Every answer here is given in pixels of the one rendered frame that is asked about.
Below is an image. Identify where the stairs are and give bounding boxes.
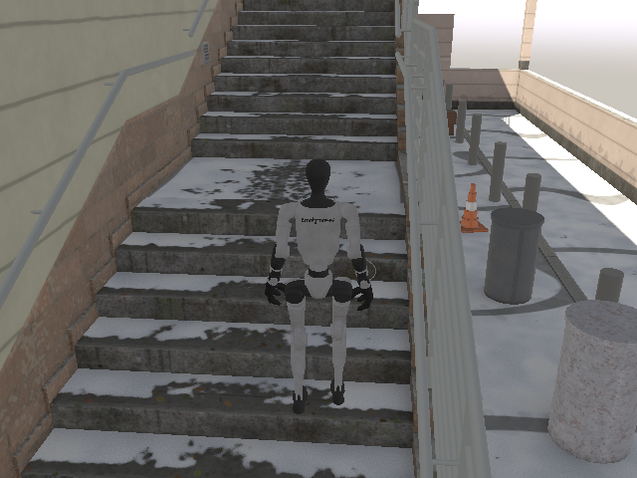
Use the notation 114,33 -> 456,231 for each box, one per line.
21,211 -> 415,478
191,0 -> 398,161

